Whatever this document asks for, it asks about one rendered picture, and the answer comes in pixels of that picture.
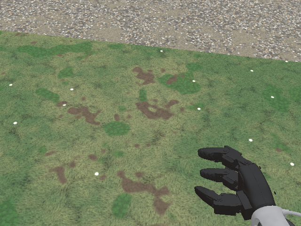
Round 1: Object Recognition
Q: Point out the robot right hand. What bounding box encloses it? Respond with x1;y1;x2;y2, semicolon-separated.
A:
194;145;277;220

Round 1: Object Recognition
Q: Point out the robot right forearm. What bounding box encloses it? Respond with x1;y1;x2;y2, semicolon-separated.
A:
250;205;295;226

